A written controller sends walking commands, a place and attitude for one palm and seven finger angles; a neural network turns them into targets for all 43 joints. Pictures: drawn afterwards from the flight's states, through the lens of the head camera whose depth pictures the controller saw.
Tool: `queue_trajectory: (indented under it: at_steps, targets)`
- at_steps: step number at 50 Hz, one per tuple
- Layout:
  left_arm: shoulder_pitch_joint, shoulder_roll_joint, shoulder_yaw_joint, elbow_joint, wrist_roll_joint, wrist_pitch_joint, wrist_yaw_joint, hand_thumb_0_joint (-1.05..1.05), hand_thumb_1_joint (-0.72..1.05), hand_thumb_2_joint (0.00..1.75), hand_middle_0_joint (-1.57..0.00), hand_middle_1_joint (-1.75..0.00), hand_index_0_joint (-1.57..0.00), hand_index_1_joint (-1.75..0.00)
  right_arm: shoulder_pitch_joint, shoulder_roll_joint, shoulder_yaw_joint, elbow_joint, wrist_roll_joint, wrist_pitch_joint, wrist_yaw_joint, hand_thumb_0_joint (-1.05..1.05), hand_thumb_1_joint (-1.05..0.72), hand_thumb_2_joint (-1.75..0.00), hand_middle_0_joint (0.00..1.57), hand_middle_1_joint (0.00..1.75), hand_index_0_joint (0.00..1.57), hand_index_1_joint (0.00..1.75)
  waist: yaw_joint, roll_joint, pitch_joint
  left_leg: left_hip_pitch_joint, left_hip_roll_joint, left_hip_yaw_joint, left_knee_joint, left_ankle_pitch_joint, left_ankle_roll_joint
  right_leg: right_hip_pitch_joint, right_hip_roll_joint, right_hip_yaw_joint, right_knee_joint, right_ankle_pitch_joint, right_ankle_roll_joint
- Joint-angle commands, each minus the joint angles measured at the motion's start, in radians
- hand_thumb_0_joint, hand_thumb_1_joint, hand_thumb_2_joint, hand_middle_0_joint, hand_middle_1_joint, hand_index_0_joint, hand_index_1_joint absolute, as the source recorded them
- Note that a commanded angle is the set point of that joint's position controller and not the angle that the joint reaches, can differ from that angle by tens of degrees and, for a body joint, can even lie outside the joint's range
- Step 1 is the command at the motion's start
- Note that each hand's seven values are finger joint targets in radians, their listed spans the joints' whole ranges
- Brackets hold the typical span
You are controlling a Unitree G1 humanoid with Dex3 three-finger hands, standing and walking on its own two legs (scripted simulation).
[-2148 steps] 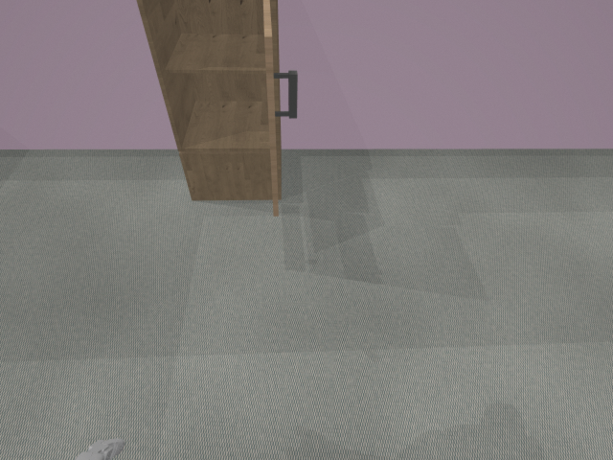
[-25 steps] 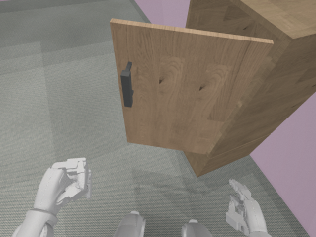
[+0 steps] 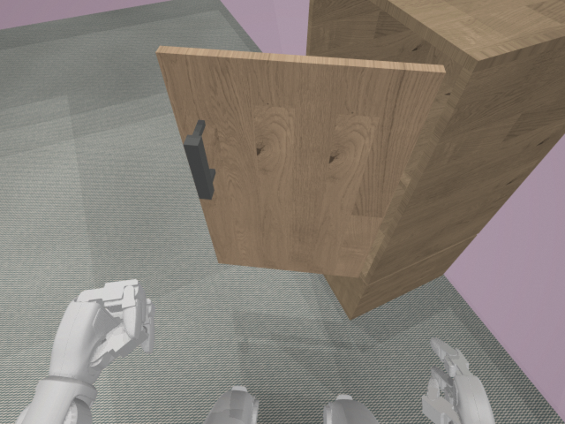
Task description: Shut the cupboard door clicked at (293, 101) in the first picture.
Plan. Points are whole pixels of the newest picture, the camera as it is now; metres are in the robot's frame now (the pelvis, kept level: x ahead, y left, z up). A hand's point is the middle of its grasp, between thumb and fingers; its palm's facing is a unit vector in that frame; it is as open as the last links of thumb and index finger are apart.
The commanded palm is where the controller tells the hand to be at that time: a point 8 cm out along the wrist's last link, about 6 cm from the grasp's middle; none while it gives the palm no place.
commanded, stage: bring the fist close to the handle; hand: left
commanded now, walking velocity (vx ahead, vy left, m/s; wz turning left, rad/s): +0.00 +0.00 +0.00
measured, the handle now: (203, 160) +0.51 +0.17 +0.06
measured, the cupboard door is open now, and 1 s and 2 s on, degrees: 59 59 54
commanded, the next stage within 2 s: push the door shut along its arc in 1.50 s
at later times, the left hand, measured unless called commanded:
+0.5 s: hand (174, 279) +0.29 +0.16 +0.06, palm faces -0.09 -1.00 -0.02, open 3.1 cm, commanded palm +0.28 +0.22 +0.06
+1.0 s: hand (207, 217) +0.39 +0.14 +0.06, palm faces -0.07 -1.00 -0.04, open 3.1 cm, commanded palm +0.37 +0.19 +0.06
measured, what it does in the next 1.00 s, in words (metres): stands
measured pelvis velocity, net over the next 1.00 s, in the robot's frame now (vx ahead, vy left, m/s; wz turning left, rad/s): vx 0.00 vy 0.01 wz -0.02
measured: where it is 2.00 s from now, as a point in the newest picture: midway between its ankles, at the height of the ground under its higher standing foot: outside the picture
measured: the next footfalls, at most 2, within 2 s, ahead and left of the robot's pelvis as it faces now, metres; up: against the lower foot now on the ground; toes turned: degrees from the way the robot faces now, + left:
none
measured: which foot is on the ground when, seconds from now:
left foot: down 0.00-1.00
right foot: down 0.00-1.00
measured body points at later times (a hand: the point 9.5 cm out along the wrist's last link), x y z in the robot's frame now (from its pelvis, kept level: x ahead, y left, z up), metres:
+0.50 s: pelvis -0.01 +0.01 +0.00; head +0.05 +0.01 +0.45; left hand +0.29 +0.22 +0.07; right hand +0.15 -0.24 -0.08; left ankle +0.02 +0.13 -0.64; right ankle +0.02 -0.12 -0.64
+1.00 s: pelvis +0.00 +0.01 +0.01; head +0.08 +0.01 +0.45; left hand +0.39 +0.19 +0.07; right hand +0.13 -0.24 -0.10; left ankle +0.02 +0.13 -0.64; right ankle +0.02 -0.12 -0.64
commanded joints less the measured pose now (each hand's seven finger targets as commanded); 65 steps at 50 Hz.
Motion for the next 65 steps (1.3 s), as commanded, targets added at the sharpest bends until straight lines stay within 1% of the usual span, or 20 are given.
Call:
queue_trajectory:
  at_steps: [1, 5, 7, 10, 16, 17, 22, 25, 30, 32, 34, 39, 42, 49, 55, 57, 59, 62, 63, 65]
  targets:
    - [-0.031, 0.127, 0.052, -0.174, -0.011, -0.034, -0.014, 0.00, 0.90, 0.90, -1.30, -1.50, -1.30, -1.50, -0.043, -0.122, -0.050, -0.169, 0.012, -0.053, -0.013, 0.00, -0.90, -0.90, 0.20, 0.30, 0.20, 0.30, -0.008, -0.032, -0.161, 0.080, -0.023, 0.042, -0.175, 0.187, 0.039, 0.196, -0.005, 0.057, -0.228, 0.133, -0.009]
    - [-0.064, 0.142, 0.081, -0.228, -0.024, -0.070, -0.001, 0.00, 0.90, 0.90, -1.30, -1.50, -1.30, -1.50, -0.048, -0.112, -0.045, -0.169, 0.008, -0.057, -0.018, 0.00, -0.90, -0.90, 0.20, 0.30, 0.20, 0.30, -0.001, -0.021, -0.193, 0.088, -0.022, 0.043, -0.166, 0.205, 0.040, 0.212, -0.004, 0.063, -0.218, 0.156, -0.009]
    - [-0.182, 0.152, 0.070, -0.229, -0.018, -0.095, 0.017, 0.00, 0.90, 0.90, -1.30, -1.50, -1.30, -1.50, -0.044, -0.116, -0.038, -0.148, 0.003, -0.064, -0.022, 0.00, -0.90, -0.90, 0.20, 0.30, 0.20, 0.30, -0.022, -0.011, -0.160, 0.077, -0.017, 0.036, -0.156, 0.182, 0.041, 0.166, 0.004, 0.056, -0.209, 0.123, -0.013]
    - [-0.261, 0.100, 0.009, -0.156, 0.004, -0.105, 0.030, 0.00, 0.90, 0.90, -1.30, -1.50, -1.30, -1.50, -0.044, -0.121, -0.035, -0.130, 0.004, -0.076, -0.018, 0.00, -0.90, -0.90, 0.20, 0.30, 0.20, 0.30, -0.042, -0.001, -0.138, 0.074, -0.016, 0.029, -0.160, 0.125, 0.041, 0.098, 0.005, 0.042, -0.206, 0.053, -0.012]
    - [-0.344, 0.110, -0.016, -0.074, 0.031, -0.017, 0.026, 0.00, 0.90, 0.90, -1.30, -1.50, -1.30, -1.50, -0.035, -0.135, -0.032, -0.133, 0.014, -0.068, -0.017, 0.00, -0.90, -0.90, 0.20, 0.30, 0.20, 0.30, -0.030, 0.010, -0.193, 0.104, -0.018, 0.029, -0.203, 0.121, 0.045, 0.146, 0.000, 0.036, -0.225, 0.067, -0.012]
    - [-0.364, 0.152, 0.025, -0.061, 0.033, -0.003, 0.036, 0.00, 0.90, 0.90, -1.30, -1.50, -1.30, -1.50, -0.032, -0.140, -0.032, -0.129, 0.012, -0.063, -0.019, 0.00, -0.90, -0.90, 0.20, 0.30, 0.20, 0.30, -0.024, 0.006, -0.204, 0.098, -0.016, 0.031, -0.200, 0.128, 0.045, 0.163, 0.001, 0.042, -0.226, 0.067, -0.013]
    - [-0.478, 0.174, 0.090, -0.030, 0.031, -0.003, 0.098, 0.00, 0.90, 0.90, -1.30, -1.50, -1.30, -1.50, -0.038, -0.129, -0.027, -0.114, 0.003, -0.046, -0.015, 0.00, -0.90, -0.90, 0.20, 0.30, 0.20, 0.30, -0.006, 0.001, -0.247, 0.126, -0.015, 0.030, -0.222, 0.192, 0.039, 0.210, 0.004, 0.025, -0.212, 0.146, -0.015]
    - [-0.519, 0.106, 0.033, 0.024, 0.045, -0.021, 0.112, 0.00, 0.90, 0.90, -1.30, -1.50, -1.30, -1.50, -0.034, -0.124, -0.029, -0.099, 0.001, -0.042, -0.003, 0.00, -0.90, -0.90, 0.20, 0.30, 0.20, 0.30, -0.022, -0.002, -0.245, 0.150, -0.015, 0.037, -0.227, 0.221, 0.038, 0.198, 0.001, 0.016, -0.208, 0.194, -0.012]
    - [-0.620, 0.068, -0.039, 0.156, 0.080, -0.010, 0.095, 0.00, 0.90, 0.90, -1.30, -1.50, -1.30, -1.50, -0.006, -0.140, -0.034, -0.073, 0.003, -0.025, 0.009, 0.00, -0.90, -0.90, 0.20, 0.30, 0.20, 0.30, -0.053, -0.005, -0.190, 0.160, -0.008, 0.027, -0.240, 0.209, 0.035, 0.146, 0.001, 0.004, -0.215, 0.195, -0.015]
    - [-0.673, 0.090, -0.024, 0.169, 0.083, -0.010, 0.094, 0.00, 0.90, 0.90, -1.30, -1.50, -1.30, -1.50, 0.002, -0.149, -0.039, -0.069, 0.001, -0.019, 0.007, 0.00, -0.90, -0.90, 0.20, 0.30, 0.20, 0.30, -0.057, -0.022, -0.208, 0.171, -0.006, 0.025, -0.240, 0.210, 0.036, 0.153, 0.001, 0.006, -0.219, 0.195, -0.015]
    - [-0.733, 0.077, -0.034, 0.159, 0.087, -0.017, 0.102, 0.00, 0.90, 0.90, -1.30, -1.50, -1.30, -1.50, -0.001, -0.145, -0.040, -0.070, 0.001, -0.015, 0.008, 0.00, -0.90, -0.90, 0.20, 0.30, 0.20, 0.30, -0.050, 0.015, -0.252, 0.209, -0.006, 0.024, -0.245, 0.238, 0.032, 0.153, -0.001, 0.001, -0.208, 0.220, -0.019]
    - [-0.909, 0.103, 0.004, 0.180, 0.106, -0.062, 0.169, 0.00, 0.90, 0.90, -1.30, -1.50, -1.30, -1.50, 0.004, -0.140, -0.041, -0.034, -0.010, -0.007, 0.010, 0.00, -0.90, -0.90, 0.20, 0.30, 0.20, 0.30, -0.054, 0.027, -0.319, 0.256, -0.001, 0.017, -0.231, 0.289, 0.026, 0.134, 0.000, -0.003, -0.181, 0.258, -0.019]
    - [-0.897, 0.120, 0.030, 0.269, 0.127, -0.069, 0.195, 0.00, 0.90, 0.90, -1.30, -1.50, -1.30, -1.50, 0.021, -0.142, -0.043, -0.020, -0.017, 0.008, 0.020, 0.00, -0.90, -0.90, 0.20, 0.30, 0.20, 0.30, -0.041, 0.022, -0.334, 0.251, -0.003, 0.023, -0.227, 0.333, 0.023, 0.155, 0.003, -0.002, -0.172, 0.305, -0.021]
    - [-1.017, 0.077, -0.003, 0.451, 0.141, -0.027, 0.179, 0.00, 0.90, 0.90, -1.30, -1.50, -1.30, -1.50, 0.050, -0.144, -0.047, -0.008, -0.011, 0.054, 0.033, 0.00, -0.90, -0.90, 0.20, 0.30, 0.20, 0.30, -0.072, -0.029, -0.305, 0.211, -0.003, 0.039, -0.230, 0.325, 0.027, 0.176, 0.002, 0.006, -0.199, 0.341, -0.014]
    - [-1.263, 0.125, 0.050, 0.526, 0.140, -0.094, 0.190, 0.00, 0.90, 0.90, -1.30, -1.50, -1.30, -1.50, 0.070, -0.139, -0.048, 0.031, -0.018, 0.059, 0.024, 0.00, -0.90, -0.90, 0.20, 0.30, 0.20, 0.30, -0.093, -0.023, -0.346, 0.195, -0.008, 0.042, -0.203, 0.296, 0.032, 0.168, 0.001, 0.026, -0.193, 0.330, -0.009]
    - [-1.219, 0.182, 0.104, 0.554, 0.147, -0.117, 0.190, 0.00, 0.90, 0.90, -1.30, -1.50, -1.30, -1.50, 0.080, -0.145, -0.051, 0.032, -0.023, 0.061, 0.027, 0.00, -0.90, -0.90, 0.20, 0.30, 0.20, 0.30, -0.065, -0.013, -0.388, 0.193, -0.011, 0.046, -0.198, 0.323, 0.031, 0.199, 0.003, 0.029, -0.179, 0.358, -0.014]
    - [-1.175, 0.148, 0.082, 0.569, 0.149, -0.127, 0.177, 0.00, 0.90, 0.90, -1.30, -1.50, -1.30, -1.50, 0.082, -0.137, -0.051, 0.027, -0.025, 0.068, 0.035, 0.00, -0.90, -0.90, 0.20, 0.30, 0.20, 0.30, -0.056, 0.003, -0.424, 0.206, -0.013, 0.056, -0.198, 0.367, 0.031, 0.224, -0.001, 0.031, -0.172, 0.414, -0.013]
    - [-1.071, 0.163, 0.099, 0.585, 0.149, -0.112, 0.156, 0.00, 0.90, 0.90, -1.30, -1.50, -1.30, -1.50, 0.100, -0.144, -0.060, 0.016, -0.022, 0.082, 0.047, 0.00, -0.90, -0.90, 0.20, 0.30, 0.20, 0.30, -0.037, 0.017, -0.444, 0.222, -0.009, 0.061, -0.206, 0.420, 0.028, 0.247, 0.003, 0.027, -0.169, 0.462, -0.017]
    - [-1.059, 0.132, 0.073, 0.581, 0.142, -0.100, 0.147, 0.00, 0.90, 0.90, -1.30, -1.50, -1.30, -1.50, 0.099, -0.139, -0.058, 0.010, -0.018, 0.088, 0.050, 0.00, -0.90, -0.90, 0.20, 0.30, 0.20, 0.30, -0.046, -0.008, -0.423, 0.208, -0.011, 0.071, -0.210, 0.415, 0.033, 0.264, 0.002, 0.032, -0.185, 0.477, -0.011]
    - [-1.067, 0.144, 0.080, 0.592, 0.133, -0.085, 0.137, 0.00, 0.90, 0.90, -1.30, -1.50, -1.30, -1.50, 0.098, -0.142, -0.058, 0.007, -0.012, 0.099, 0.048, 0.00, -0.90, -0.90, 0.20, 0.30, 0.20, 0.30, -0.055, -0.050, -0.359, 0.156, -0.012, 0.076, -0.226, 0.347, 0.035, 0.274, 0.000, 0.038, -0.210, 0.432, -0.006]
